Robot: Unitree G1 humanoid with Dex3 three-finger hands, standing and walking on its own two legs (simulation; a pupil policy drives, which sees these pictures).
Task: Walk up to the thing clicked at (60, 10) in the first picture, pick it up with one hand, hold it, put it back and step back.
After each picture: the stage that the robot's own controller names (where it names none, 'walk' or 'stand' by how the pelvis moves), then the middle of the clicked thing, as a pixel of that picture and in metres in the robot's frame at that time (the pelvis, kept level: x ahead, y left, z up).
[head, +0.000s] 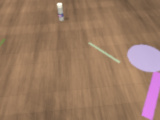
stand; (60, 12) +2.07 +0.35 -0.65
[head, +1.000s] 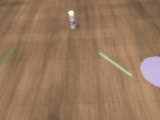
walk; (72, 20) +1.96 +0.32 -0.65
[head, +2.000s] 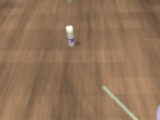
walk; (70, 36) +1.40 +0.27 -0.65
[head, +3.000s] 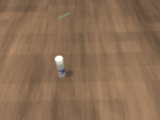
walk; (60, 67) +0.97 +0.29 -0.64
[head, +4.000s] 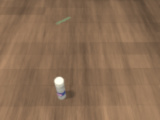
walk; (60, 88) +0.68 +0.22 -0.62
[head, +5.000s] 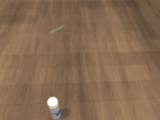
stand; (54, 108) +0.53 +0.23 -0.64
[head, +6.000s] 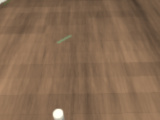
stand; out of the picture +0.49 +0.21 -0.65
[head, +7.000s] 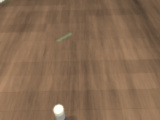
stand; (60, 116) +0.52 +0.21 -0.66
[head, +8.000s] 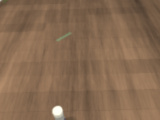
stand; (59, 117) +0.50 +0.22 -0.66
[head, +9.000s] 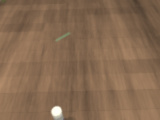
stand; (58, 117) +0.50 +0.22 -0.66
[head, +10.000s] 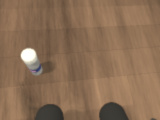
go down; (33, 63) +0.53 +0.25 -0.41
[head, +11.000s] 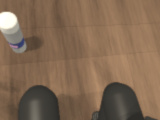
go down; (14, 35) +0.56 +0.29 -0.25
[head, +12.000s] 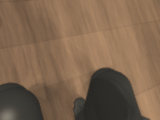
close in; out of the picture +0.53 +0.33 -0.19
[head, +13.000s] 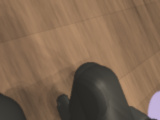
close; out of the picture +0.52 +0.36 -0.16
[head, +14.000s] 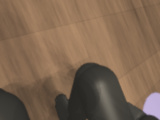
lift; out of the picture +0.48 +0.34 -0.17
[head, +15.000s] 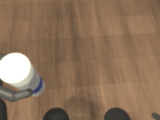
lift; (27, 79) +0.35 +0.20 -0.01
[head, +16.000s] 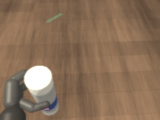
hold; (45, 94) +0.32 +0.15 +0.00
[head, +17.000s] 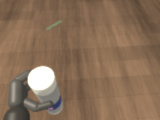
hold; (49, 94) +0.32 +0.14 +0.00
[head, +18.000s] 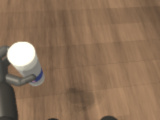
crouch; (30, 68) +0.41 +0.18 -0.05
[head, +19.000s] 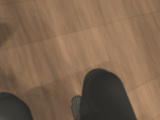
lower; out of the picture +0.54 +0.30 -0.10
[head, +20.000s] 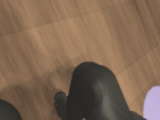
lower; out of the picture +0.49 +0.33 -0.17
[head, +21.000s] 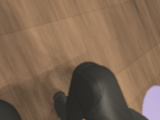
lower; out of the picture +0.49 +0.32 -0.17
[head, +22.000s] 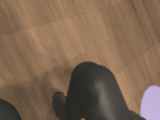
lower; out of the picture +0.49 +0.32 -0.18
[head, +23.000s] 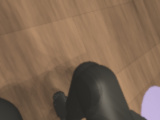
lower; out of the picture +0.49 +0.32 -0.18
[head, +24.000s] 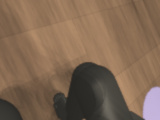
open; out of the picture +0.50 +0.31 -0.17
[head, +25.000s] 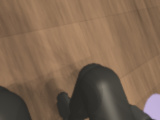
stand; out of the picture +0.49 +0.31 -0.18
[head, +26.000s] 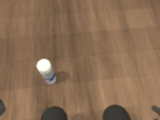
walk; (47, 73) +0.51 +0.21 -0.42
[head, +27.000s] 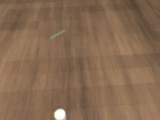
stand; out of the picture +0.46 +0.18 -0.60
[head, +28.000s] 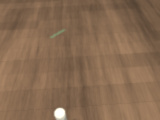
stand; out of the picture +0.47 +0.18 -0.60
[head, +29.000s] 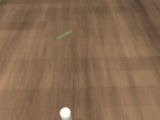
stand; (66, 119) +0.48 +0.17 -0.64
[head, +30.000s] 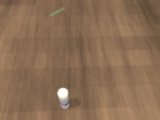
walk; (63, 99) +0.51 +0.13 -0.63
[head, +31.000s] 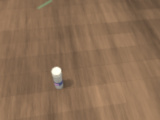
walk; (57, 78) +0.68 +0.21 -0.63
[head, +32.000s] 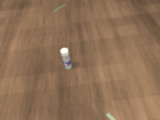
walk; (66, 59) +1.02 +0.28 -0.64
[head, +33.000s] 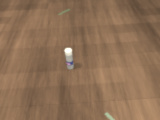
stand; (69, 59) +1.10 +0.19 -0.64
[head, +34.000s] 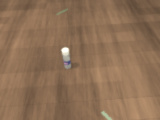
stand; (66, 58) +1.12 +0.22 -0.66
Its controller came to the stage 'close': yes
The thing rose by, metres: 0.66
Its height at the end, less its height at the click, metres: +0.00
